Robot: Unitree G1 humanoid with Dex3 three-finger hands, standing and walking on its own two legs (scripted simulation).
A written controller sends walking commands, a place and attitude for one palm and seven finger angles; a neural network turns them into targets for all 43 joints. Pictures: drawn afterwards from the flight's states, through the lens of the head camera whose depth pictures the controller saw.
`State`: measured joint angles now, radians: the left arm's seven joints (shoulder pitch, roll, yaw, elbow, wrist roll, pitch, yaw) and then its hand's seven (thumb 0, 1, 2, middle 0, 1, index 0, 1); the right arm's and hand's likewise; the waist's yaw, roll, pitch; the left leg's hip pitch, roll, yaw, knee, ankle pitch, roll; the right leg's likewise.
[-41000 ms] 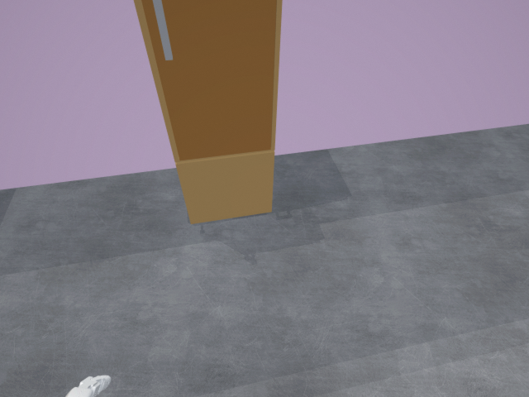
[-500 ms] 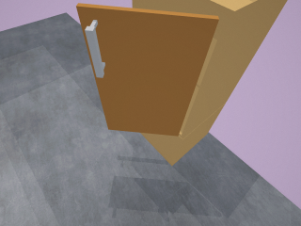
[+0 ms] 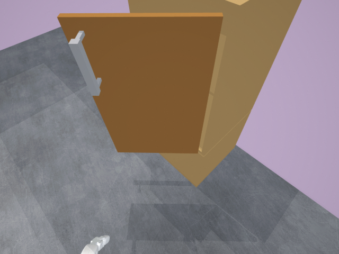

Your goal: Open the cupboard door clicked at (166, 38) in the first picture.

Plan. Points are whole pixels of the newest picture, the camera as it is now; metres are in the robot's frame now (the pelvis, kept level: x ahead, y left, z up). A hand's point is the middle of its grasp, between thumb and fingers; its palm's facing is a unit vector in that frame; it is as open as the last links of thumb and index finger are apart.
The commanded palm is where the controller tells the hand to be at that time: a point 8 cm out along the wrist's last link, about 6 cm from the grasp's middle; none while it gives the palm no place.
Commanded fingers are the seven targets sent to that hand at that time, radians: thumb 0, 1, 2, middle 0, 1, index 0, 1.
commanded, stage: come to a stop and stand still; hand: left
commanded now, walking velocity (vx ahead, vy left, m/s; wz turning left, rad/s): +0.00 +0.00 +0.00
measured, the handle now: (88, 65) +0.52 +0.21 +0.16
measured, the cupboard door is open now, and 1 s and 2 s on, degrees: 44 44 44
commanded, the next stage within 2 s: look again from close up in 0.36 s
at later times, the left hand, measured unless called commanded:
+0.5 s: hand out of the picture +0.01 +0.16 -0.16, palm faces +0.02 -0.98 -0.21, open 7.4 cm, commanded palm none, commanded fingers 0.00 0.90 0.90 -0.20 -0.30 -0.20 -0.30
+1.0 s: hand out of the picture +0.01 +0.13 -0.16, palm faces +0.04 -0.98 -0.21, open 7.3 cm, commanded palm none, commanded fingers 0.00 0.90 0.90 -0.20 -0.30 -0.20 -0.30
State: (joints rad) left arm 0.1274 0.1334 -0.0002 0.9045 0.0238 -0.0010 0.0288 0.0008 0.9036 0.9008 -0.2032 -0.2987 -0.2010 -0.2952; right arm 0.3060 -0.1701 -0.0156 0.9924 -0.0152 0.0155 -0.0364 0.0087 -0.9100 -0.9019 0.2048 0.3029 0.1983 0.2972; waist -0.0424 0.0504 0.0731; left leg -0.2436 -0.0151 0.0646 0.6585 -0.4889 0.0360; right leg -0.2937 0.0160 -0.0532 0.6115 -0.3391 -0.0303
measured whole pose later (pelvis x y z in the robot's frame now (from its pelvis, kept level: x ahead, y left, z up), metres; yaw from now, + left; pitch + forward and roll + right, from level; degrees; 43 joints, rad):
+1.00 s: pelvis +0.00 -0.04 +0.02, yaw +1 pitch +0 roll +1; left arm 0.27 0.16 0.00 1.11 0.01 -0.02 0.03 0.01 0.91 0.90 -0.20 -0.30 -0.20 -0.30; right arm 0.29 -0.13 0.02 1.15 -0.01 -0.01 -0.04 0.01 -0.91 -0.90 0.20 0.30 0.20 0.30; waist 0.01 -0.01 0.03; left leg -0.10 0.01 0.05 0.40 -0.29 -0.01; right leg -0.18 0.04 -0.07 0.45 -0.27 -0.08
